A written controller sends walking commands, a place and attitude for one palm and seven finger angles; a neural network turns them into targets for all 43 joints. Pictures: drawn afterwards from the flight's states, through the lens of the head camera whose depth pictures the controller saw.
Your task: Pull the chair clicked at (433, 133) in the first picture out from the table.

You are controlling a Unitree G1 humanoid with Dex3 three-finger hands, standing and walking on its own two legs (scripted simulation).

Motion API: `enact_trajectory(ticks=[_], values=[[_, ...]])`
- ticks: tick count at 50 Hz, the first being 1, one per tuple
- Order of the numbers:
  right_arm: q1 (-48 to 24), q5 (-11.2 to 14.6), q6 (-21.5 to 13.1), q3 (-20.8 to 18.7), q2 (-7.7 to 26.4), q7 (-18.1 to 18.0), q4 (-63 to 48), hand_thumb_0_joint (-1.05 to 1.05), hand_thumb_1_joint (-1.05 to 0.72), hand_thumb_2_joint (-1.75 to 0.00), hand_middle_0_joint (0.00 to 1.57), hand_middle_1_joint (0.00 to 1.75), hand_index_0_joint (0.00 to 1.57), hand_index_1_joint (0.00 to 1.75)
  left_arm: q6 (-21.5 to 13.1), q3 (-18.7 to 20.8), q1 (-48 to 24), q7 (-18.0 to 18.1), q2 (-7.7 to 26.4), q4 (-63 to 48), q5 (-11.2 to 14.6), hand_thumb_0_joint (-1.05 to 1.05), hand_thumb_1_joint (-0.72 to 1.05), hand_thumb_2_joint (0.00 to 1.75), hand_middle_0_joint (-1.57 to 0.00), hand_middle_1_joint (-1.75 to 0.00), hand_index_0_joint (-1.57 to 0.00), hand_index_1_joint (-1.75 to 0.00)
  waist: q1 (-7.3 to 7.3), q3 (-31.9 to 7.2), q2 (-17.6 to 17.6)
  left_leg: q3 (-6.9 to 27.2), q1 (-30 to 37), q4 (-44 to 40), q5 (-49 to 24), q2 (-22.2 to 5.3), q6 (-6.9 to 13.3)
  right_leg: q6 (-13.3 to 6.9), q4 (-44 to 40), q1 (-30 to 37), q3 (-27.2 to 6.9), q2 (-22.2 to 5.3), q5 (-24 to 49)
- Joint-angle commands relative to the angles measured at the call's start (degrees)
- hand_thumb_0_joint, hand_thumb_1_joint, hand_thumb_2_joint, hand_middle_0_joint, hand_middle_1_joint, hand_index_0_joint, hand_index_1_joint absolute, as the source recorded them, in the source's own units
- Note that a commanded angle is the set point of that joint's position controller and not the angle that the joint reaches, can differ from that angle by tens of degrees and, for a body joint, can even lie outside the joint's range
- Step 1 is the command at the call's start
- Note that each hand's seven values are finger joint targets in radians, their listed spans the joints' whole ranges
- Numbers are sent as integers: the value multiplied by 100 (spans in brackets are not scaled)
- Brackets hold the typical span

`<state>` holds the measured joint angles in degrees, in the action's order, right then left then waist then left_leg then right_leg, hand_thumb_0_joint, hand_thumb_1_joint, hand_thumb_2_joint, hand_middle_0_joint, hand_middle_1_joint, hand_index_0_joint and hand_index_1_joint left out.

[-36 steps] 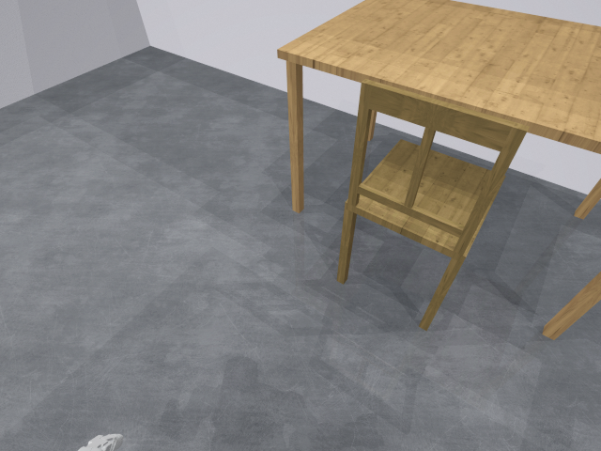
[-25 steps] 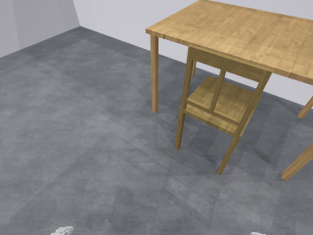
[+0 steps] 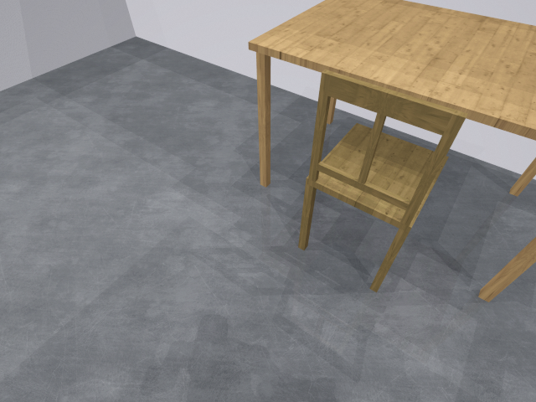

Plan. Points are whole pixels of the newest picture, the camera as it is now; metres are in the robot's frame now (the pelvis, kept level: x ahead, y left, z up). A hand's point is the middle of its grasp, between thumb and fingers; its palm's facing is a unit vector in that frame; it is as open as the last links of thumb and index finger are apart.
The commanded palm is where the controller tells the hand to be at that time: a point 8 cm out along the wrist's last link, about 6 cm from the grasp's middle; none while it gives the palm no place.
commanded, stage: stand and wait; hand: left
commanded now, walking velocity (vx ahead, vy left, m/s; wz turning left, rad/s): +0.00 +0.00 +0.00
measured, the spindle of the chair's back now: (371, 150) +0.80 -0.25 -0.12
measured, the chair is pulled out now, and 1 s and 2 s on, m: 0.00 0.00 0.00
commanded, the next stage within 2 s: look at it before walking up in 0.10 s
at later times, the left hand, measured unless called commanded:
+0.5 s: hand out of the picture +0.09 +0.25 -0.15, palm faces -0.03 -0.94 -0.34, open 7.3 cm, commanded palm none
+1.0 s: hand out of the picture +0.09 +0.25 -0.16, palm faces -0.05 -0.94 -0.34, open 7.3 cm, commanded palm none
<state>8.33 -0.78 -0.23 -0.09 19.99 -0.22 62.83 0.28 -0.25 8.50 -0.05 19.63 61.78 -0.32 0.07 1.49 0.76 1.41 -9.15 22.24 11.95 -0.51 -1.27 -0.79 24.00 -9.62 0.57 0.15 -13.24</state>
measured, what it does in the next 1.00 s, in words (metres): stands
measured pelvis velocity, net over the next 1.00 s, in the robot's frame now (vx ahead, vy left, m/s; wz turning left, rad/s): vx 0.01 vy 0.00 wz -0.06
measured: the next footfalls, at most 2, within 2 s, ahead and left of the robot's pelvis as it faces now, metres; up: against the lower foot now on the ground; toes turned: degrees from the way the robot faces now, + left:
left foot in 1.68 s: +0.05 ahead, +0.13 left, +0.00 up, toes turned -24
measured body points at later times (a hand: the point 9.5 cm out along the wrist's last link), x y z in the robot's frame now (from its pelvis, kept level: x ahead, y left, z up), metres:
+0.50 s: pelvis +0.00 +0.00 +0.00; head +0.01 +0.00 +0.45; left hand +0.09 +0.30 -0.13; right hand +0.08 -0.29 -0.13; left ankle +0.00 +0.14 -0.74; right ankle +0.00 -0.11 -0.74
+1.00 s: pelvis +0.01 +0.00 +0.00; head +0.02 +0.00 +0.45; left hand +0.09 +0.29 -0.13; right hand +0.09 -0.29 -0.14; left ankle +0.00 +0.14 -0.74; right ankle +0.00 -0.11 -0.74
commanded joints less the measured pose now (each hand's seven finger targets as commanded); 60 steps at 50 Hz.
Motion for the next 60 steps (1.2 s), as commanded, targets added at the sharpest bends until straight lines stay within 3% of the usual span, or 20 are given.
enact_trajectory(ticks=[1,17,25,43,46,48,52,54,56,57,58,59,60], values=[[-308,17,-179,-203,1101,-67,-382,0,-90,-90,20,30,20,30,-181,262,-286,73,1197,-386,-22,0,90,90,-20,-30,-20,-30,5,-340,-101,464,47,-329,-669,-567,254,-141,-492,70,-672,-706,598],[-353,17,-186,-203,1091,-63,-344,0,-90,-90,20,30,20,30,-184,260,-349,67,1183,-378,-33,0,90,90,-20,-30,-20,-30,-2,-295,-118,454,85,-415,-701,-585,239,-121,-559,68,-675,-694,655],[-365,27,-200,-199,1089,-71,-336,0,-90,-90,20,30,20,30,-198,267,-308,75,1184,-372,-35,0,90,90,-20,-30,-20,-30,2,-460,-105,438,194,-381,-1011,-613,243,-121,-498,231,-628,-719,1071],[-367,24,-191,-226,1117,-102,-322,0,-90,-90,20,30,20,30,-178,286,-296,75,1196,-384,-33,0,90,90,-20,-30,-20,-30,-16,-425,-119,334,422,-328,-1296,-659,218,-136,-456,209,-692,-688,1546],[6,13,-85,-152,456,-139,-363,0,-90,-90,20,30,20,30,9,233,53,104,595,-434,-35,0,90,90,-20,-30,-20,-30,-31,-426,-105,33,380,16,-1318,-693,113,-72,-90,-29,-781,-647,1867],[129,12,-19,-211,447,-171,-501,0,-90,-90,20,30,20,30,95,274,162,99,569,-565,-54,0,90,90,-20,-30,-20,-30,-41,-332,-109,-52,315,166,-1265,-758,125,-68,191,-286,-827,-564,1907],[127,-7,46,-360,538,-198,-842,0,-90,-90,20,30,20,30,181,360,276,40,501,-895,-76,0,90,90,-20,-30,-20,-30,-32,-238,175,40,155,274,-825,-1035,293,-39,832,-881,-802,-294,1439],[123,-7,48,-432,581,-198,-988,0,-90,-90,20,30,20,30,194,390,337,5,396,-1021,-85,0,90,90,-20,-30,-20,-30,-12,-263,451,218,-14,172,-722,-1327,476,12,1397,-1012,-627,-106,933],[-54,-19,25,-492,600,-175,-1114,0,-90,-90,20,30,20,30,232,425,485,-35,211,-1127,-83,0,90,90,-20,-30,-20,-30,100,-153,935,392,-322,-16,-902,-1782,794,116,2110,-1073,-217,31,-710],[-165,-26,18,-506,604,-164,-1182,0,-90,-90,20,30,20,30,237,445,607,-57,147,-1142,-82,0,90,90,-20,-30,-20,-30,172,-169,1036,303,-415,65,-1106,-1884,881,144,2204,-970,-75,-31,-1105],[-254,-32,23,-520,575,-161,-1242,0,-90,-90,20,30,20,30,226,473,756,-72,122,-1144,-82,0,90,90,-20,-30,-20,-30,251,-145,957,110,-616,366,-1197,-1858,829,126,1967,-701,-61,-131,-1056],[-346,-27,40,-532,529,-155,-1299,0,-90,-90,20,30,20,30,188,523,1070,-75,180,-1097,-102,0,90,90,-20,-30,-20,-30,433,-196,558,-177,-1003,1107,-973,-1623,594,57,1269,-188,-193,-203,-413],[-284,4,99,-501,219,-133,-1399,0,-90,-90,20,30,20,30,101,615,1281,-32,574,-1085,-168,0,90,90,-20,-30,-20,-30,484,-174,-1031,-850,-1657,2714,258,-746,39,-258,-1,43,-1607,-997,763]])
